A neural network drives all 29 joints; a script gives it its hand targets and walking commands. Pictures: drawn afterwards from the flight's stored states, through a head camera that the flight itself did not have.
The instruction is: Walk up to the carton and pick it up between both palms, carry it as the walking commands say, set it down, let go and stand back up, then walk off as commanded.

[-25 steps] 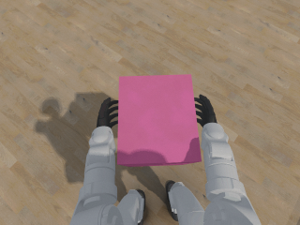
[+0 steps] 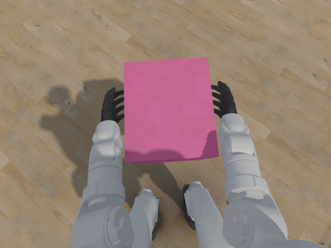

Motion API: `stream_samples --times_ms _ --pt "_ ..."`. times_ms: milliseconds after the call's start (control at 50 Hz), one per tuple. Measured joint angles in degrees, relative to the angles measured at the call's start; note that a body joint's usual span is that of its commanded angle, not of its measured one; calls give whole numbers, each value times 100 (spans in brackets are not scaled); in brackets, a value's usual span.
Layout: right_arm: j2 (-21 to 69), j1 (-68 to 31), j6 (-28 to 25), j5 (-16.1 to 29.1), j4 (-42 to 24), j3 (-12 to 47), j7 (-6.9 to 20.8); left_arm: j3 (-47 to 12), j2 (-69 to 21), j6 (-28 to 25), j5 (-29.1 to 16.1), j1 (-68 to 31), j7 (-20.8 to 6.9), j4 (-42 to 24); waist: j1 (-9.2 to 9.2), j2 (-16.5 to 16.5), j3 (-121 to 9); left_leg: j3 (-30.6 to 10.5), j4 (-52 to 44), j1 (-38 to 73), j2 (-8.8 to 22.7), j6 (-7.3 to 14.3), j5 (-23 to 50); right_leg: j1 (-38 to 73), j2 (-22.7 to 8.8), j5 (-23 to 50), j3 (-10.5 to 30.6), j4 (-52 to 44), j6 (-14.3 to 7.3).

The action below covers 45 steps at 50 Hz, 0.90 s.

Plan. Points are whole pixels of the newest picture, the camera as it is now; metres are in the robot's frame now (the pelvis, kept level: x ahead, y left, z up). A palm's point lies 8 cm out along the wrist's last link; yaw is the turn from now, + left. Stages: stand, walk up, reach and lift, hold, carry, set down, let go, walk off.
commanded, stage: set down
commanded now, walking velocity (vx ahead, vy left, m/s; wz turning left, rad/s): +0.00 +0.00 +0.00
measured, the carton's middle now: (168, 120) +0.41 -0.01 -0.15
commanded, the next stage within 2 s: none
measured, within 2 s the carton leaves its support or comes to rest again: neither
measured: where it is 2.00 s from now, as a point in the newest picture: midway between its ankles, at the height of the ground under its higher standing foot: (172, 220)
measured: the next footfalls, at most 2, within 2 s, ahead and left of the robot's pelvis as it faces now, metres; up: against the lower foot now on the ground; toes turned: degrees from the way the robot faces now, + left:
none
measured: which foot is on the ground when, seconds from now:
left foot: down 0.00-1.00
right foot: down 0.00-1.00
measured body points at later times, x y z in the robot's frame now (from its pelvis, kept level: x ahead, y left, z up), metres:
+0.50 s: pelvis -0.02 +0.01 -0.08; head +0.22 -0.01 +0.30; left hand +0.45 +0.14 -0.16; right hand +0.44 -0.15 -0.17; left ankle +0.04 +0.12 -0.63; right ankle +0.07 -0.10 -0.63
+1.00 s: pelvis -0.04 +0.01 -0.15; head +0.25 -0.01 +0.19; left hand +0.47 +0.13 -0.25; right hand +0.47 -0.15 -0.25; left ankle +0.04 +0.12 -0.63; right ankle +0.07 -0.10 -0.63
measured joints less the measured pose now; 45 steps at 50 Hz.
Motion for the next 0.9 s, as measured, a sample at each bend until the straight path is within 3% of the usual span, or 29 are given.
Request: stream_samples --times_ms 260,900 --pt "-260 -445 -30 301 263 73 -179 -97 232 1 -266 -560 162 333 16 -19 -196 48 1093 -1177 -87 -21 -356 -1183 62 -328 -2 1073 49" --pt "-892 -2128 168 460 966 -140 -178 31 641 196 -444 -2147 482 873 -89 -26 250 198 3204 -3284 -334 -82 -817 -3296 168 -764 25 3178 200"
